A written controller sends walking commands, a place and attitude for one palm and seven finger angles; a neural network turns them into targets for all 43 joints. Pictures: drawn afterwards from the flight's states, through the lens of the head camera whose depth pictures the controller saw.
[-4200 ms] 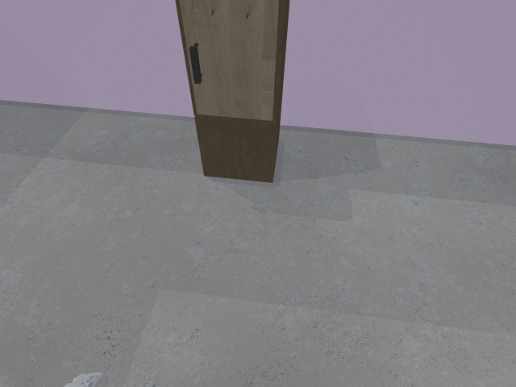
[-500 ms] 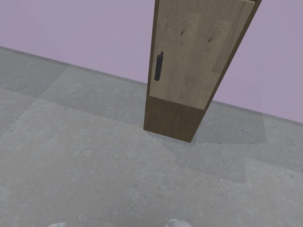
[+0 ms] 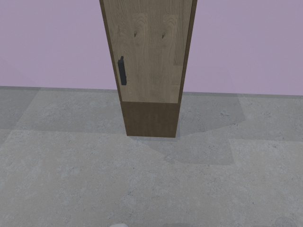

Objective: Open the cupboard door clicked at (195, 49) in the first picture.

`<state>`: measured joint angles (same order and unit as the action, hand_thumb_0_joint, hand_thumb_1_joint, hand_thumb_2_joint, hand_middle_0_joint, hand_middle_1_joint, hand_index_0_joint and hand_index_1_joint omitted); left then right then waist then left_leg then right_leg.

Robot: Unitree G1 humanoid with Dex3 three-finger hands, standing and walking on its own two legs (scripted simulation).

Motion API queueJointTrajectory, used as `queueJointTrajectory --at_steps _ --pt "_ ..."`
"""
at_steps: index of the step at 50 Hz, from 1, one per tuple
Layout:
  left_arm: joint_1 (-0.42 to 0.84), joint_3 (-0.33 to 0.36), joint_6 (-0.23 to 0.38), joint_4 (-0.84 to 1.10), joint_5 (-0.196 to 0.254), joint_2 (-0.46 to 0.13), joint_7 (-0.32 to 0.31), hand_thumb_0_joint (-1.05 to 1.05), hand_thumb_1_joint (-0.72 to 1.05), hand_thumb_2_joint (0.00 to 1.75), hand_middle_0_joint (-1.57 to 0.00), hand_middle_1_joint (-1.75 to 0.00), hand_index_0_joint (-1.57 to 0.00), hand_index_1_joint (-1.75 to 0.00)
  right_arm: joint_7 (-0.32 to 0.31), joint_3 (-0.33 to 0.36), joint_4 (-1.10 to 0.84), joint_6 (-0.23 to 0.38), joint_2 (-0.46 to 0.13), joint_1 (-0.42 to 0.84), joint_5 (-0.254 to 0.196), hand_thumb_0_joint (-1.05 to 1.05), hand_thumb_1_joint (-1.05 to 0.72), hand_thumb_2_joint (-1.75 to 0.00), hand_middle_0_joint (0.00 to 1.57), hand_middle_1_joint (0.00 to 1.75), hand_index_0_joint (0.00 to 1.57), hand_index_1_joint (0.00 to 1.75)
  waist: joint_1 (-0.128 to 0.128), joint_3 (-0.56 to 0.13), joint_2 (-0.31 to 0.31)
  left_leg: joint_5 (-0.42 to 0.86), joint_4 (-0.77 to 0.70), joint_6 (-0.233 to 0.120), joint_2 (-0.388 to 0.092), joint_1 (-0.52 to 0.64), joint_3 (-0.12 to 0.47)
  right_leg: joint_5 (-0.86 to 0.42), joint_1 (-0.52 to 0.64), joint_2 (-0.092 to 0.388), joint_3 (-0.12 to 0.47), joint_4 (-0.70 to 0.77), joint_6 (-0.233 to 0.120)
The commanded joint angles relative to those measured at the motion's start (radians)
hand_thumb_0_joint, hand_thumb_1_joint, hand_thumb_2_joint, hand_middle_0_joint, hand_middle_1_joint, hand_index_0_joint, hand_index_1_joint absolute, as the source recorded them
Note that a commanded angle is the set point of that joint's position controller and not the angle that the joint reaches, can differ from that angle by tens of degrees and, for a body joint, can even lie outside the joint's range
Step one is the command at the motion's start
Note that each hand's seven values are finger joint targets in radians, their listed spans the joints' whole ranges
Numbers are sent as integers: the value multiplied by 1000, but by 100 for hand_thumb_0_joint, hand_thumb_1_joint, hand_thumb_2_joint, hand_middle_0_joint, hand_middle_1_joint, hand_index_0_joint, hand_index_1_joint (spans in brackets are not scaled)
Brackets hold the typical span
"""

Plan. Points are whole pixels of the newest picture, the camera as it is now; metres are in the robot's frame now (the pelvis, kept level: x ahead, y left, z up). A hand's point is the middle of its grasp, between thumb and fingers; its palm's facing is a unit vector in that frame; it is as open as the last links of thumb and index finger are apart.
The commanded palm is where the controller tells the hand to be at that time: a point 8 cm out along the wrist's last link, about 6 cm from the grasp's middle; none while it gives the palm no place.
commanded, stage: take the last steps up to it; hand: left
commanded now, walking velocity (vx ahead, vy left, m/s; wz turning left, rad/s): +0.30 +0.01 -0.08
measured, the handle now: (123, 70) +0.83 +0.17 -0.09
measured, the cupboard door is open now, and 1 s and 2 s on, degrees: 0 0 0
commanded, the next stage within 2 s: come to a stop and stand still in 0.76 s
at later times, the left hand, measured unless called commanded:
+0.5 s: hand (88, 224) +0.16 +0.21 -0.17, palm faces -0.05 -0.99 -0.16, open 7.3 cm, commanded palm none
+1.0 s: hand (108, 185) +0.29 +0.17 -0.18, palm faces +0.00 -0.99 -0.17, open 7.2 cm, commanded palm none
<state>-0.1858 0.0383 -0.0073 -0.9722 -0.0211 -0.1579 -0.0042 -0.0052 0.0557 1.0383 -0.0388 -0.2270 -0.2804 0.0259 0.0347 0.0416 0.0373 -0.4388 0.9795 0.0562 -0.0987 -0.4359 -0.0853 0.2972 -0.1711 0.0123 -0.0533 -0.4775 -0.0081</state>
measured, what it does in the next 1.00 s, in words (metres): walks ahead: left foot, then right foot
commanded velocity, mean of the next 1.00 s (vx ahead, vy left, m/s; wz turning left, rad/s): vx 0.16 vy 0.00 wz -0.02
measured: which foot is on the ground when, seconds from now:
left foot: up 0.00-0.14, down 0.16-0.66, up 0.68-0.98, down 1.00-1.00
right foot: down 0.00-0.18, up 0.20-0.62, down 0.64-1.00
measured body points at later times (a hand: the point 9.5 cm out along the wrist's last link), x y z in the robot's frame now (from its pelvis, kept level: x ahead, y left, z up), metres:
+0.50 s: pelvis +0.11 +0.03 +0.01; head +0.12 +0.04 +0.46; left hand +0.17 +0.26 -0.15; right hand +0.02 -0.16 -0.14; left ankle +0.06 +0.13 -0.74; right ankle +0.17 -0.12 -0.69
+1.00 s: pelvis +0.27 +0.00 +0.00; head +0.28 +0.00 +0.44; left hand +0.29 +0.22 -0.17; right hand +0.33 -0.25 -0.15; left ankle +0.34 +0.11 -0.74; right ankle +0.23 -0.12 -0.74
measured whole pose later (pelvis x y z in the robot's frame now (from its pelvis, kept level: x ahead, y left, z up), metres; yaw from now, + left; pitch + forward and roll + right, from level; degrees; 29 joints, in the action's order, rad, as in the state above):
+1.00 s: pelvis +0.27 +0.00 +0.00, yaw -4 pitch -1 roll -3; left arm -0.27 0.03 0.02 -1.10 -0.02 -0.15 -0.02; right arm -0.01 0.03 1.04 0.04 -0.19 -0.18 0.01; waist -0.02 0.03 0.03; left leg -0.12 0.56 0.02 -0.10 -0.35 -0.08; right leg 0.30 -0.15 0.02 -0.17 -0.48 0.00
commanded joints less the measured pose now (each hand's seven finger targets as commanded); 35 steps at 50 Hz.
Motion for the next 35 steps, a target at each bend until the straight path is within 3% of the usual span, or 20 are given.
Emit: queueJointTrajectory --at_steps 1,3,5,6,7,8,9,10,12,14,16,20,25,28,30,31,32,33,34,35 --pt "-73 49 33 7 -9 -202 -6 0 90 90 -20 -30 -20 -30 15 13 -89 43 -33 61 2 0 -90 -90 20 30 20 30 -52 38 -190 35 -120 -1 -7 -62 -9 67 -11 246 245 263 -170" --pt "-88 47 35 -11 -8 -209 -3 0 90 90 -20 -30 -20 -30 18 10 -90 52 -24 64 0 0 -90 -90 20 30 20 30 -55 50 -190 40 -218 -11 7 7 -17 104 -48 244 254 266 -167" --pt "-82 46 34 -26 -4 -207 -1 0 90 90 -20 -30 -20 -30 17 7 -71 62 -21 8 -1 0 -90 -90 20 30 20 30 -26 45 -179 102 -355 -18 25 145 -37 150 -102 218 226 229 -143" --pt "-65 47 31 -27 0 -203 0 0 90 90 -20 -30 -20 -30 12 5 -49 69 -22 -62 -1 0 -90 -90 20 30 20 30 6 30 -152 157 -450 -18 43 262 -63 190 -156 184 193 183 -120" --pt "-68 41 26 -28 5 -175 5 0 90 90 -20 -30 -20 -30 5 8 -20 78 -47 -124 -2 0 -90 -90 20 30 20 30 25 12 -61 131 -522 -20 35 397 -41 207 -238 131 158 88 -92" --pt "-73 31 23 -13 10 -118 12 0 90 90 -20 -30 -20 -30 -4 23 1 84 -120 -204 6 0 -90 -90 20 30 20 30 56 9 162 -40 -639 -76 -127 478 197 226 -375 34 76 -131 -46" --pt "-42 23 24 19 10 -76 15 0 90 90 -20 -30 -20 -30 -11 41 8 82 -206 -298 16 0 -90 -90 20 30 20 30 87 17 313 -235 -820 -172 -333 452 488 290 -465 -46 -49 -397 -10" --pt "-1 29 20 32 -3 -111 10 0 90 90 -20 -30 -20 -30 -15 38 13 79 -202 -285 13 0 -90 -90 20 30 20 30 83 43 293 -353 -883 -210 -379 370 574 278 -501 4 39 -580 -25" --pt "11 32 29 8 -9 -107 26 0 90 90 -20 -30 -20 -30 -19 12 -10 91 -112 -178 6 0 -90 -90 20 30 20 30 37 107 79 -224 -876 -203 -305 283 424 114 -517 70 62 -687 -24" --pt "-52 27 26 -30 -12 -79 32 0 90 90 -20 -30 -20 -30 -23 -3 -12 108 -70 -131 0 0 -90 -90 20 30 20 30 -10 83 49 8 -858 -173 -229 270 242 11 -451 86 46 -652 -3" --pt "-86 24 19 -45 -7 -65 31 0 90 90 -20 -30 -20 -30 -26 -5 5 118 -54 -136 -6 0 -90 -90 20 30 20 30 -28 52 74 159 -846 -178 -199 297 146 -30 -426 94 27 -598 13" --pt "-37 21 14 -32 -6 -48 29 0 90 90 -20 -30 -20 -30 -24 2 46 118 -34 -187 -9 0 -90 -90 20 30 20 30 -18 67 47 248 -850 -204 -195 348 97 -73 -436 107 -5 -454 28" --pt "66 21 24 1 -5 -31 27 0 90 90 -20 -30 -20 -30 -20 9 82 109 -22 -230 0 0 -90 -90 20 30 20 30 12 99 74 305 -814 -218 -204 347 67 -49 -381 100 -41 -255 21" --pt "52 24 35 -2 -6 -28 26 0 90 90 -20 -30 -20 -30 -20 15 90 104 -33 -209 5 0 -90 -90 20 30 20 30 -4 81 80 343 -738 -205 -207 326 50 -53 -264 70 -69 -156 2" --pt "-75 33 48 -45 -8 -53 23 0 90 90 -20 -30 -20 -30 -18 13 96 98 -25 -199 1 0 -90 -90 20 30 20 30 -63 15 20 423 -565 -164 -148 294 -7 -107 -54 16 -113 -27 -16" --pt "-196 45 60 -85 -12 -101 17 0 90 90 -20 -30 -20 -30 -14 8 96 103 -7 -200 -8 0 -90 -90 20 30 20 30 -116 -51 -41 424 -380 -130 -101 192 -55 -126 152 70 -37 3 -47" --pt "-329 68 73 -117 -15 -201 3 0 90 90 -20 -30 -20 -30 -5 -4 74 110 49 -217 -20 0 -90 -90 20 30 20 30 -150 -151 -265 152 -95 -83 7 -31 -125 -156 364 314 283 74 -135" --pt "-393 73 73 -130 5 -263 -1 0 90 90 -20 -30 -20 -30 -6 -8 40 102 29 -183 -21 0 -90 -90 20 30 20 30 -154 -185 -299 -170 151 -74 65 -136 -46 -186 369 445 497 198 -219" --pt "-323 70 72 -118 7 -245 -7 0 90 90 -20 -30 -20 -30 -6 -2 31 96 30 -118 -19 0 -90 -90 20 30 20 30 -146 -154 -266 -128 262 -80 27 -181 48 -138 281 437 486 223 -228" --pt "-237 57 67 -97 8 -183 -14 0 90 90 -20 -30 -20 -30 -6 5 22 93 30 -81 -17 0 -90 -90 20 30 20 30 -113 -72 -159 -42 288 -83 -14 -196 68 -84 185 418 404 238 -217"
